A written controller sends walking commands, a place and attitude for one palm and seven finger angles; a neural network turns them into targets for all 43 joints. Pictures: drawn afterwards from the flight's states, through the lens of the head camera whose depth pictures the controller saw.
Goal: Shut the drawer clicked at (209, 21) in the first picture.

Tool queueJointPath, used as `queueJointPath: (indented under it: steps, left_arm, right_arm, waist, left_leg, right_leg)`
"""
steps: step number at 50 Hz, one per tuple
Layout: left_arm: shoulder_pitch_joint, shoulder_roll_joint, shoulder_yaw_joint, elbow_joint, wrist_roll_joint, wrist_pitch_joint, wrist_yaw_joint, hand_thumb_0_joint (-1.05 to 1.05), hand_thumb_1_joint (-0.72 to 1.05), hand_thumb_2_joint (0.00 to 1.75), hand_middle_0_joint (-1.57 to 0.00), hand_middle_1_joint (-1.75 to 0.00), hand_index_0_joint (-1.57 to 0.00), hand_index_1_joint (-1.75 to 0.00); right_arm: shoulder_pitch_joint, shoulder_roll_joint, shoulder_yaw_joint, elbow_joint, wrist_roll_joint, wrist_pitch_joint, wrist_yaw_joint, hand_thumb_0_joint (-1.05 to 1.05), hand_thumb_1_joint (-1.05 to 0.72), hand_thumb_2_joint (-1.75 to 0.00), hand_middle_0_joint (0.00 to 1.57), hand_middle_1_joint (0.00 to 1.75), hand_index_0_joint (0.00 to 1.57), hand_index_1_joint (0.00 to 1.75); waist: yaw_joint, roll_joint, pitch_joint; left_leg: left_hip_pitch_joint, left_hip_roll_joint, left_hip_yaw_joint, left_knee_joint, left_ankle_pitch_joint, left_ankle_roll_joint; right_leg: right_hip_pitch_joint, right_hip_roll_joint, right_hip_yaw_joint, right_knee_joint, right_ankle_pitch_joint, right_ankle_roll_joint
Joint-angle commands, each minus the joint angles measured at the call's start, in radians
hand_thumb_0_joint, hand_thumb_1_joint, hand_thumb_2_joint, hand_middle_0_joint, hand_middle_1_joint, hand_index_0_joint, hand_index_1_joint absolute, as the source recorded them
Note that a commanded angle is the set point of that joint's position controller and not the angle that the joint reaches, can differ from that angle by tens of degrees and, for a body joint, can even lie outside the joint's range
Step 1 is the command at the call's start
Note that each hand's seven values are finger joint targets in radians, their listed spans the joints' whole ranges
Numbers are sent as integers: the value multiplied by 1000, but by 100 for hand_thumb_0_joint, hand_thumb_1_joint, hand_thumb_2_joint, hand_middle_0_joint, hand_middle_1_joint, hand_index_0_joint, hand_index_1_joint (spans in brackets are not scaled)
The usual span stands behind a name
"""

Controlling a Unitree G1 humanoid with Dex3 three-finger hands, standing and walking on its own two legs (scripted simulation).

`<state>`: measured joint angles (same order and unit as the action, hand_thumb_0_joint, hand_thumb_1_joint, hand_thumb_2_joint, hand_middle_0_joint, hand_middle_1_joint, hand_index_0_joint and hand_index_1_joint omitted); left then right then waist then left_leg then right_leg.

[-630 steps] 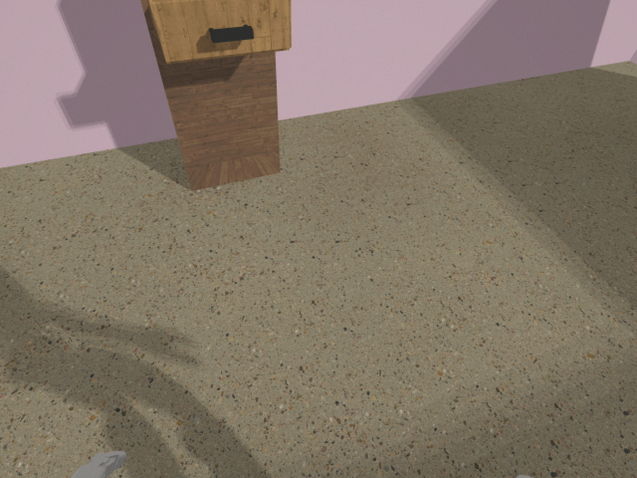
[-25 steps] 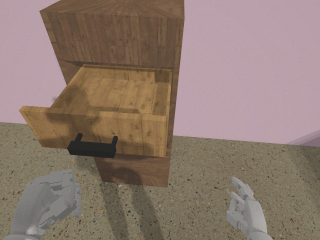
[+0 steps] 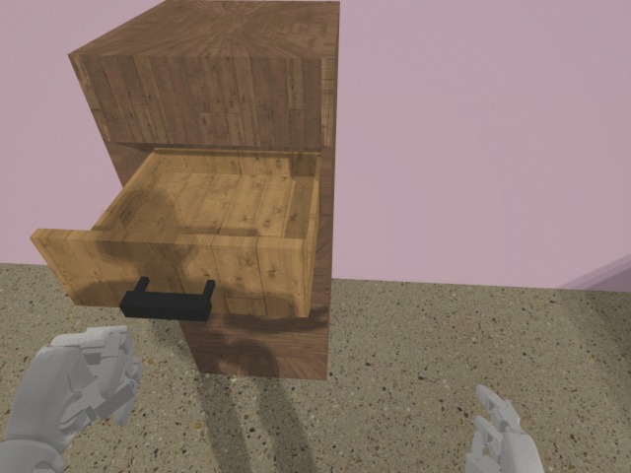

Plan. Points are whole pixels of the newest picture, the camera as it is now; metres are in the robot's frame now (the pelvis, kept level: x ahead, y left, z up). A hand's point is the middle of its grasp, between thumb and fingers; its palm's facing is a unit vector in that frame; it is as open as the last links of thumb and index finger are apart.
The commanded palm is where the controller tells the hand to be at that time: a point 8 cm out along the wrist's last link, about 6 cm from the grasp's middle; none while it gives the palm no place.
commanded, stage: raise the hand and make a fist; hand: left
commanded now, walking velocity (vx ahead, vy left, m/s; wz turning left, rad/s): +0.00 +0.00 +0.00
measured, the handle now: (172, 294) +0.34 +0.25 +0.05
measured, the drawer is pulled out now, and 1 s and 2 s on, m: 0.27 0.27 0.27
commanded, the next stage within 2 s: bring the fist close to the handle in 0.14 s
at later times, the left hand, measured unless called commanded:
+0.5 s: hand (133, 373) +0.19 +0.21 +0.11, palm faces +0.10 -0.99 -0.08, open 3.3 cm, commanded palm +0.15 +0.27 +0.12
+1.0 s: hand (159, 368) +0.22 +0.21 +0.07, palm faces +0.04 -1.00 -0.05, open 3.3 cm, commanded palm +0.20 +0.27 +0.07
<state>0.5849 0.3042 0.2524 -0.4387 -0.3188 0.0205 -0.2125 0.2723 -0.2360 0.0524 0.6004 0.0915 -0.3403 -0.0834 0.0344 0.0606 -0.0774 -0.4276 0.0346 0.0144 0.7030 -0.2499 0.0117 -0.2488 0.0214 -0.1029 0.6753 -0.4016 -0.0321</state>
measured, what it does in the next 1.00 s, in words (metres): stands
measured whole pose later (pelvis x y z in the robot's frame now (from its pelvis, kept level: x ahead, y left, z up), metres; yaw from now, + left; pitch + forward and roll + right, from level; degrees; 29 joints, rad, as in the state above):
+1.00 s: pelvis +0.01 +0.01 -0.01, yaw +0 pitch +5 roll -2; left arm 0.43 0.25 0.23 -0.11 -0.31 -0.25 -0.27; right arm 0.23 -0.24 0.02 0.63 0.05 -0.28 -0.07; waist 0.00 0.04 -0.06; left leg -0.58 0.02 0.01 0.80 -0.30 0.02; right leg -0.40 0.01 -0.10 0.77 -0.45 -0.02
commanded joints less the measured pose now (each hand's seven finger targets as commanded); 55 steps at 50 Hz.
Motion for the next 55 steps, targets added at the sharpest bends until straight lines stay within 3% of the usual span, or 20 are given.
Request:
queueJointPath:
  steps: [1,4,5,8,10,12,14,16,22,25,27,30,33,40,44,46,48,54,55]
  left_arm:
    - [-64,152,147,-209,-39,-130,-9,0,90,90,-140,-160,-140,-160]
    - [-99,163,159,-148,-57,-143,-39,0,90,90,-140,-160,-140,-160]
    - [-88,170,184,-115,-63,-141,-48,0,90,90,-140,-160,-140,-160]
    - [-85,167,175,-91,-74,-131,-88,0,90,90,-140,-160,-140,-160]
    - [-64,192,218,-67,-80,-129,-104,0,90,90,-140,-160,-140,-160]
    - [-64,178,202,-98,-86,-132,-122,0,90,90,-140,-160,-140,-160]
    - [-74,162,195,-67,-91,-141,-137,0,90,90,-140,-160,-140,-160]
    - [-68,165,215,-25,-91,-155,-139,0,90,90,-140,-160,-140,-160]
    - [-48,139,190,-6,-76,-199,-152,0,90,90,-140,-160,-140,-160]
    - [-77,161,199,-3,-66,-226,-149,0,90,90,-140,-160,-140,-160]
    - [-80,120,149,-12,-61,-243,-152,0,90,90,-140,-160,-140,-160]
    - [-61,144,187,34,-59,-259,-139,0,90,90,-140,-160,-140,-160]
    - [-90,92,121,43,-53,-274,-136,0,90,90,-140,-160,-140,-160]
    - [-146,103,110,76,-30,-306,-93,0,90,90,-140,-160,-140,-160]
    - [-194,76,64,85,-18,-337,-78,0,90,90,-140,-160,-140,-160]
    - [-230,70,46,107,-8,-344,-60,0,90,90,-140,-160,-140,-160]
    - [-240,89,68,152,-8,-348,-50,0,90,90,-140,-160,-140,-160]
    - [-302,97,62,200,0,-361,-35,0,90,90,-140,-160,-140,-160]
    - [-303,97,63,204,5,-365,-28,0,90,90,-140,-160,-140,-160]
  right_arm:
    - [-177,-95,-44,-173,-4,-100,-11,0,-90,-90,20,30,20,30]
    - [-176,-103,-46,-157,0,-116,-20,0,-90,-90,20,30,20,30]
    - [-182,-105,-53,-145,-1,-119,-24,0,-90,-90,20,30,20,30]
    - [-180,-112,-52,-152,4,-127,-27,0,-90,-90,20,30,20,30]
    - [-188,-113,-54,-139,3,-127,-30,0,-90,-90,20,30,20,30]
    - [-181,-111,-52,-153,4,-130,-27,0,-90,-90,20,30,20,30]
    - [-179,-114,-53,-144,1,-129,-27,0,-90,-90,20,30,20,30]
    - [-166,-115,-59,-128,-5,-118,-25,0,-90,-90,20,30,20,30]
    - [-161,-112,-68,-144,-11,-95,-13,0,-90,-90,20,30,20,30]
    - [-159,-115,-72,-135,-17,-83,-12,0,-90,-90,20,30,20,30]
    - [-151,-114,-73,-145,-21,-78,-7,0,-90,-90,20,30,20,30]
    - [-161,-114,-79,-133,-25,-62,-8,0,-90,-90,20,30,20,30]
    - [-157,-117,-79,-143,-26,-50,-4,0,-90,-90,20,30,20,30]
    - [-149,-126,-83,-134,-39,-24,0,0,-90,-90,20,30,20,30]
    - [-150,-125,-80,-141,-40,-13,4,0,-90,-90,20,30,20,30]
    - [-142,-128,-78,-138,-43,-7,4,0,-90,-90,20,30,20,30]
    - [-138,-134,-80,-135,-43,1,3,0,-90,-90,20,30,20,30]
    - [-127,-139,-78,-148,-45,26,4,0,-90,-90,20,30,20,30]
    - [-124,-139,-80,-146,-48,29,5,0,-90,-90,20,30,20,30]
  waist:
    - [20,4,14]
    - [14,7,40]
    - [17,-28,42]
    - [18,-38,14]
    - [27,-45,7]
    - [24,-44,-34]
    - [20,-30,-25]
    - [15,-68,-17]
    - [15,-32,-64]
    - [10,-27,-66]
    - [-1,-16,-77]
    - [8,-26,-75]
    - [-8,-12,-58]
    - [-21,-36,-81]
    - [-32,19,-76]
    - [-41,12,-69]
    - [-40,-16,-74]
    - [-38,8,-120]
    - [-36,-11,-136]
  left_leg:
    - [140,-24,-48,-110,-74,16]
    - [143,-24,-45,-92,-63,16]
    - [142,-22,-46,-78,-41,17]
    - [149,-27,-46,-79,0,20]
    - [153,-27,-51,-72,42,21]
    - [176,-30,-49,-74,82,24]
    - [183,-32,-46,-71,105,24]
    - [174,-33,-47,-63,127,23]
    - [192,-41,-32,-56,184,26]
    - [182,-40,-31,-45,189,27]
    - [196,-40,-29,-53,191,29]
    - [171,-37,-30,-45,187,28]
    - [164,-37,-29,-54,152,26]
    - [117,-31,-43,-37,80,28]
    - [99,-29,-51,-34,16,22]
    - [84,-26,-59,-33,-31,23]
    - [59,-24,-65,-28,-58,20]
    - [38,-21,-63,-5,-63,17]
    - [34,-20,-66,-1,-56,19]
  right_leg:
    - [-188,-8,71,-213,-33,24]
    - [-201,-16,103,-239,-43,30]
    - [-191,-22,121,-258,-21,36]
    - [-167,-31,131,-242,76,50]
    - [-138,-35,139,-238,175,63]
    - [-127,-37,129,-209,285,73]
    - [-128,-34,124,-196,339,78]
    - [-127,-35,124,-191,403,86]
    - [-119,-31,102,-152,492,79]
    - [-116,-28,100,-147,490,73]
    - [-138,-22,76,-130,464,61]
    - [-143,-15,74,-128,436,51]
    - [-187,-6,51,-113,332,39]
    - [-227,-7,51,-95,197,33]
    - [-282,-8,41,-69,103,28]
    - [-310,-7,41,-62,55,27]
    - [-320,-6,41,-51,27,26]
    - [-339,-8,42,-14,24,24]
    - [-333,-6,41,-9,31,24]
